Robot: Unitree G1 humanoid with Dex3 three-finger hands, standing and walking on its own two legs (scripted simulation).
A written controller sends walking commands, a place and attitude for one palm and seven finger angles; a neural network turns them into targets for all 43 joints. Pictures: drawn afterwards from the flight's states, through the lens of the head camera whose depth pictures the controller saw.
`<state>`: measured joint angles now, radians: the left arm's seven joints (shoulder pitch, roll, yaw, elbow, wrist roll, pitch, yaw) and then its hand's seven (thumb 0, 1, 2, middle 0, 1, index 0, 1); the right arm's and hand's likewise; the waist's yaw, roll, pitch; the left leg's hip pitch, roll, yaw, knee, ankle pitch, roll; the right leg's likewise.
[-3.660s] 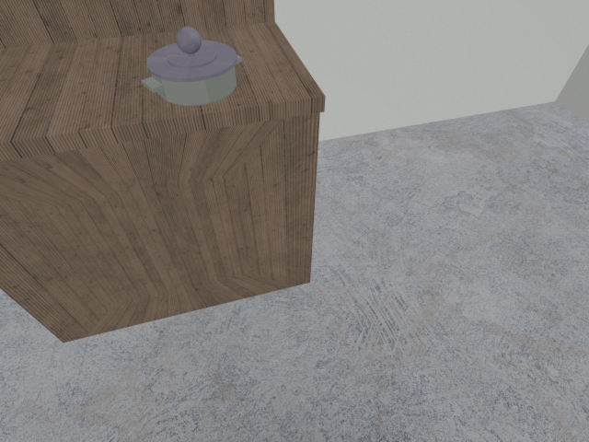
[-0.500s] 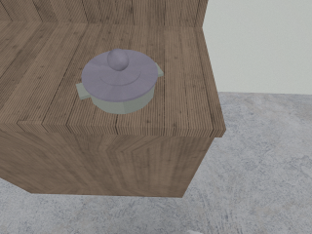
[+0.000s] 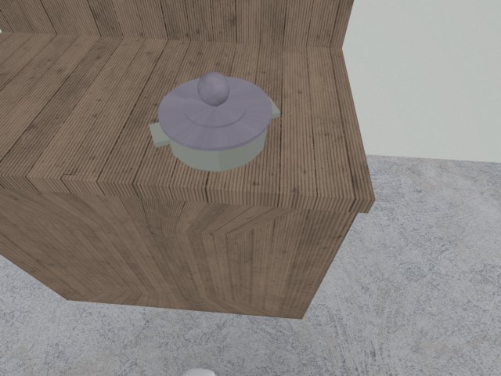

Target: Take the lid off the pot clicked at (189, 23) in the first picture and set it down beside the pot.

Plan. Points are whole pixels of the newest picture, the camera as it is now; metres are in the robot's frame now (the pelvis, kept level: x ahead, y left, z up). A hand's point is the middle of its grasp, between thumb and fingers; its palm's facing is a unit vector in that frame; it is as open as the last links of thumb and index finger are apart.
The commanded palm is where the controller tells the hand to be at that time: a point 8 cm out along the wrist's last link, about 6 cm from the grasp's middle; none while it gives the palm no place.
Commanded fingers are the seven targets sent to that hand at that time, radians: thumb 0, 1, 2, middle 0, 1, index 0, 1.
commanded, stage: come to a stop and stand still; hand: left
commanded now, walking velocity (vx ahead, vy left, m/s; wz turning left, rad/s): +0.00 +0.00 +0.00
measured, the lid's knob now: (213, 89) +0.51 +0.12 +0.17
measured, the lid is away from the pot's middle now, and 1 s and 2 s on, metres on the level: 0.00 0.00 0.00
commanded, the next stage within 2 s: look again from close up in 0.68 s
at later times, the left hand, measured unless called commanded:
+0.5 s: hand out of the picture +0.01 +0.25 -0.17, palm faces +0.00 -0.98 -0.20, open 7.4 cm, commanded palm none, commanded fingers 0.00 0.90 0.90 -0.20 -0.30 -0.20 -0.30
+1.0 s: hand out of the picture -0.03 +0.25 -0.18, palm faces +0.02 -0.98 -0.21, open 7.4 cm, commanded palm none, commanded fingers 0.00 0.90 0.90 -0.20 -0.30 -0.20 -0.30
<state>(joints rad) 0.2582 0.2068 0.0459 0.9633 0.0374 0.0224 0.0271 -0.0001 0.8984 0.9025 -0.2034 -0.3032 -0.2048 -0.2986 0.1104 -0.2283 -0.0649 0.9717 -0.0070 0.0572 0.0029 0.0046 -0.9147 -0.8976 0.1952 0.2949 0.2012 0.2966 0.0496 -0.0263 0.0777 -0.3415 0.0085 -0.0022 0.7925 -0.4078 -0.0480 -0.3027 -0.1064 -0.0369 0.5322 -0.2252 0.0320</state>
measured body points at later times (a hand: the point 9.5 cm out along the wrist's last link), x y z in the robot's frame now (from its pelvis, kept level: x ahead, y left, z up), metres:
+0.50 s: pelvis -0.02 +0.07 +0.00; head +0.01 +0.07 +0.45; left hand +0.01 +0.30 -0.15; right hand -0.01 -0.16 -0.15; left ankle -0.02 +0.14 -0.74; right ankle -0.07 -0.05 -0.74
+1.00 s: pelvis -0.02 +0.08 +0.00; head -0.02 +0.07 +0.45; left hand -0.03 +0.30 -0.16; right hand -0.01 -0.15 -0.16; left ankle -0.02 +0.14 -0.74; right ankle -0.07 -0.05 -0.74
